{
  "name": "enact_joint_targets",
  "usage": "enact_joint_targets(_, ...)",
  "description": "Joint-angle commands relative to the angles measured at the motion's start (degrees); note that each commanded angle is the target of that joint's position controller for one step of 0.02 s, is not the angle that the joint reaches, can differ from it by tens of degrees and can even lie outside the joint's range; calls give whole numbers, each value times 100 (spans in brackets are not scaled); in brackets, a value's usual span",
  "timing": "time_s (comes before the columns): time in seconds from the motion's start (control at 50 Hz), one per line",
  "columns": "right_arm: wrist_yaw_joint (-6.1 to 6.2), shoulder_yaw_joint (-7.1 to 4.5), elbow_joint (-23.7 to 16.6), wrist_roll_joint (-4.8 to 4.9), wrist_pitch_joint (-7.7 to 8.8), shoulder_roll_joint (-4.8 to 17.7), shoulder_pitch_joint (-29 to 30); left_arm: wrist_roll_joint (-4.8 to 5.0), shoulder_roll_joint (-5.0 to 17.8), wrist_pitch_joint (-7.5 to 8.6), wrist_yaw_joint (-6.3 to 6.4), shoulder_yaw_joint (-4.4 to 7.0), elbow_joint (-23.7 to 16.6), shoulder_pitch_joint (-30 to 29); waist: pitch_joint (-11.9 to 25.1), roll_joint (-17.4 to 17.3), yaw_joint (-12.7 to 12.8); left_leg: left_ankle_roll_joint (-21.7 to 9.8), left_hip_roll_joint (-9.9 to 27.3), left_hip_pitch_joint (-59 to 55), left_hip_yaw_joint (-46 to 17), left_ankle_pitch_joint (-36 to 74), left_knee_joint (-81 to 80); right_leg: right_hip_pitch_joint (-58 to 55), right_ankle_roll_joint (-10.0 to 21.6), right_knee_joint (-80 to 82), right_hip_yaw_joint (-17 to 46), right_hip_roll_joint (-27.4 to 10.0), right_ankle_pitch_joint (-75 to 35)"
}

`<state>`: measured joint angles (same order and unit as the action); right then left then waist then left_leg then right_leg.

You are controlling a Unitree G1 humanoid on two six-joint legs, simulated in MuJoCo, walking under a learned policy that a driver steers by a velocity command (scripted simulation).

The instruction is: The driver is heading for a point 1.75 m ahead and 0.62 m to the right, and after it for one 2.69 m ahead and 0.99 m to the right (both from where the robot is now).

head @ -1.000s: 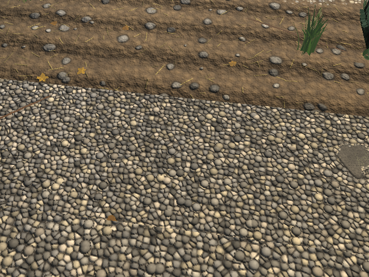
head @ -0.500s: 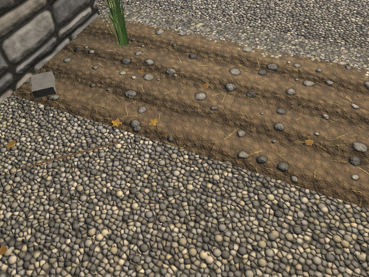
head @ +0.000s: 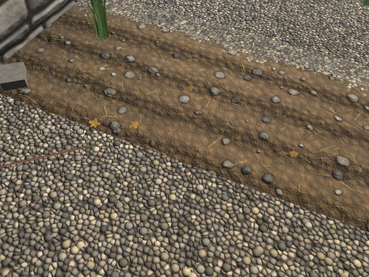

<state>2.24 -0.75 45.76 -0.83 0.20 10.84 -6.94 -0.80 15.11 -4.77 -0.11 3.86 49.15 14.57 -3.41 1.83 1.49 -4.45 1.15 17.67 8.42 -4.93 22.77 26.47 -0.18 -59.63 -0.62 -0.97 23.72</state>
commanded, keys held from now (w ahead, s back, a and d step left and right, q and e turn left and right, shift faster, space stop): e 0.76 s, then no key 0.24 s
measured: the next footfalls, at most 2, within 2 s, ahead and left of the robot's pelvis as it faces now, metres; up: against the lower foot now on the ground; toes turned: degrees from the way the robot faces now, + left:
right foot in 0.20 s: +0.00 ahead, -0.11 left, +0.00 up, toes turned -10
left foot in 0.74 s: +0.08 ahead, +0.07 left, +0.00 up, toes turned -32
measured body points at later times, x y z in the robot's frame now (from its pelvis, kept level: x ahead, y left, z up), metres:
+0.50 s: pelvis -0.03 -0.03 +0.01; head -0.01 -0.07 +0.46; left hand +0.16 +0.22 -0.08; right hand +0.01 -0.34 -0.12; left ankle +0.04 +0.12 -0.68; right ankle -0.04 -0.10 -0.74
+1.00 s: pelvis -0.01 +0.02 +0.01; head +0.03 +0.03 +0.45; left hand +0.24 +0.20 -0.12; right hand -0.04 -0.28 -0.09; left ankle +0.04 +0.09 -0.74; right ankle -0.10 -0.09 -0.69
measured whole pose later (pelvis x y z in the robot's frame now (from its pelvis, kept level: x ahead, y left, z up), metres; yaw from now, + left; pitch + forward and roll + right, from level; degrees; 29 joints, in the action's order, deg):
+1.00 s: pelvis -0.01 +0.02 +0.01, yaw -32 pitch +0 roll -1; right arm 0.6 -0.3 41.0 -0.8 -1.3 14.5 -10.7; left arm -0.4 19.7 -5.1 -1.2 3.6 42.2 11.6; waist -3.0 2.7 -0.6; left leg -2.6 -0.5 11.6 0.8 -11.6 23.1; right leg 22.1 -2.7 -50.3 6.9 4.7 23.4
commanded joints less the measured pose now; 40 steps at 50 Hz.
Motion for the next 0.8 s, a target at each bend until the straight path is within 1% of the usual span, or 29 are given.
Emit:
enact_joint_targets(0.02, 46, -225, -330, -27, -4, 850, 162, -27, 348, -102, -93, 84, -359, 295, 655, -993, -4, -798, 1579, -117, -977, -522, -1075, -316, -9, 298, -50, -78, -135)
enact_joint_targets(0.06, 27, -263, -335, -46, -67, 946, 207, 4, 348, -136, -170, 59, -483, 184, 691, -1029, -33, -752, 1618, -34, -890, -942, -1084, -574, 64, 745, -181, -57, -38)
enact_joint_targets(0.12, -3, -355, -308, -47, -156, 1167, 137, 59, 447, -122, -255, 62, -621, 148, 756, -990, -79, -616, 1751, 15, -875, -1434, -1061, -1014, 280, 1363, -365, 33, 161)
enact_joint_targets(0.14, -11, -383, -302, -38, -187, 1239, 135, 78, 470, -116, -283, 66, -648, 195, 751, -944, -58, -527, 1785, 17, -869, -1568, -1010, -1180, 377, 1684, -402, 50, 157)
enact_joint_targets(0.16, -20, -413, -313, -9, -226, 1310, 209, 89, 441, -97, -305, 60, -622, 350, 750, -821, 39, -355, 1741, 110, -758, -1711, -859, -1490, 483, 2225, -470, 89, -79)
enact_joint_targets(0.18, -46, -437, -288, 14, -275, 1312, 218, 67, 426, -68, -319, 60, -572, 546, 626, -568, 157, -92, 1617, 391, -530, -1872, -482, -1860, 607, 3022, -346, 109, -412)
enact_joint_targets(0.2, -109, -439, -183, 27, -332, 1136, -83, -1, 581, -4, -277, 85, -599, 564, 342, 364, 136, 331, 1198, 862, -40, -2126, 582, -1938, 765, 4251, 797, -427, -173)
enact_joint_targets(0.22, -136, -342, -453, 89, -333, 752, -97, -12, 1373, 38, -216, 234, -893, 398, 27, 1531, 34, 825, 110, 2225, 256, -3029, 1913, -1969, 1267, 4903, 3397, -2058, -535)
enact_joint_targets(0.24, -83, -371, -540, 9, -348, 1005, 624, -79, 1729, 50, -108, 359, -806, 643, -292, 761, 348, 810, -15, 2212, -687, -2597, 2689, -1157, 1606, 5111, 3234, -2100, -895)
enact_joint_targets(0.26, -118, -349, -559, 71, -324, 945, 593, -76, 1524, 100, -16, 300, -841, 230, -259, 547, 7, 766, 60, 1943, -1012, -1945, 2996, -1018, 1462, 5027, 2616, -1664, -872)
enact_joint_targets(0.28, -160, -359, -464, 87, -275, 994, 416, -27, 1285, 140, 5, 233, -927, -200, -195, 455, -236, 719, 33, 1805, -1069, -1347, 3126, -1023, 1224, 4939, 2142, -1259, -863)
enact_joint_targets(0.3, -161, -419, -334, 25, -268, 1131, 199, 1, 1156, 183, 6, 189, -1034, -455, 9, 556, -327, 681, -11, 1829, -1028, -1104, 3314, -1358, 1105, 4780, 1873, -987, -1254)
enact_joint_targets(0.32, -175, -454, -213, -52, -278, 1237, 6, 39, 997, 224, -4, 143, -1113, -491, 246, 522, -306, 693, -33, 1785, -988, -1022, 3541, -1613, 1104, 4633, 1711, -877, -1891)
enact_joint_targets(0.34, -190, -463, -201, -67, -292, 1242, -40, 75, 885, 250, -28, 111, -1140, -378, 449, 342, -262, 720, -57, 1757, -1004, -1068, 3643, -1849, 1115, 4531, 1713, -876, -2337)
enact_joint_targets(0.36, -200, -446, -235, -46, -314, 1178, -2, 101, 902, 268, -46, 116, -1130, -238, 535, 245, -213, 753, -57, 1815, -1024, -1092, 3641, -2060, 1128, 4449, 1736, -876, -2581)
enact_joint_targets(0.38, -200, -427, -282, -20, -341, 1118, 56, 117, 946, 281, -51, 137, -1115, -109, 571, 267, -153, 786, -55, 1881, -1051, -1098, 3556, -2238, 1137, 4378, 1772, -862, -2704)
enact_joint_targets(0.4, -200, -413, -309, -6, -368, 1087, 76, 108, 985, 281, -48, 153, -1106, -1, 566, 369, -98, 814, -59, 1915, -1068, -1136, 3416, -2344, 1152, 4340, 1830, -844, -2687)
enact_joint_targets(0.46, -166, -388, -410, -12, -395, 1121, 219, 82, 1068, 231, -33, 190, -1120, 232, 508, 586, 92, 848, -85, 1938, -1113, -1297, 2931, -2522, 1252, 4302, 2143, -858, -2405)
enact_joint_targets(0.54, -139, -341, -557, 6, -337, 1155, 311, 41, 1232, 182, -48, 247, -1225, 253, 526, 559, 174, 763, -153, 1610, -1182, -1598, 2399, -2421, 1391, 4103, 2523, -867, -2513)
enact_joint_targets(0.58, -128, -312, -643, 39, -293, 1169, 313, 24, 1315, 170, -74, 276, -1292, 166, 575, 569, 166, 686, -210, 1338, -1194, -1701, 2169, -2280, 1417, 3995, 2697, -842, -2718)
enact_joint_targets(0.64, -100, -274, -770, 81, -236, 1222, 205, 27, 1374, 169, -112, 305, -1371, -33, 653, 599, 100, 545, -346, 841, -1215, -1751, 1720, -2061, 1338, 3894, 3008, -761, -3019)
enact_joint_targets(0.68, -84, -244, -788, 95, -191, 1194, -63, 49, 1376, 172, -134, 310, -1424, -260, 726, 605, -44, 428, -430, 258, -1219, -1618, 1134, -1837, 1172, 3800, 3144, -638, -3147)
enact_joint_targets(0.7, -59, -228, -747, 83, -168, 1147, -311, 78, 1356, 169, -130, 303, -1458, -438, 749, 545, -220, 379, -443, -250, -1183, -1261, 523, -1581, 991, 3696, 3116, -488, -2935)
enact_joint_targets(0.72, -10, -231, -699, 33, -132, 1159, -578, 134, 1279, 173, -110, 273, -1500, -602, 759, 409, -398, 323, -289, -985, -1220, -698, -277, -1079, 704, 3481, 2997, -250, -2322)
enact_joint_targets(0.74, 53, -299, -744, -56, -105, 1552, -642, 177, 930, 200, -93, 181, -1549, -448, 811, -475, -307, 84, 747, -1695, -2198, -1038, -865, -287, 325, 2599, 2389, 247, -795)
enact_joint_targets(0.76, 49, -354, -982, -32, -153, 2022, -248, 163, 669, 213, -55, 128, -1564, -32, 712, -1561, -84, -400, 1991, -1940, -3714, -706, -1087, 749, 78, 1398, 1156, 1260, 988)
enact_joint_targets(0.78, -16, -369, -942, -69, -180, 1932, -348, -67, 1229, 197, -13, 241, -1458, -85, 618, -1155, -200, -875, 2175, -1167, -3714, 67, -849, 613, 16, 492, 1071, 959, 1000)
enact_joint_targets(0.8, -67, -251, -995, -14, -153, 1513, -130, -42, 1295, 188, -30, 289, -1369, -108, 461, -820, -24, -864, 1842, -877, -3217, 339, -823, 392, -18, 113, 1137, 797, 635)
Keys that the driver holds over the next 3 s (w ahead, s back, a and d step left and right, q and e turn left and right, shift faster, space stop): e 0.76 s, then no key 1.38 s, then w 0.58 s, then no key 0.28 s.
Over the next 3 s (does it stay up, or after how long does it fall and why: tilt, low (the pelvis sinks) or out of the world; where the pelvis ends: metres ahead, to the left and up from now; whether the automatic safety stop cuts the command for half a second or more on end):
stays up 0.30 -0.14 -0.15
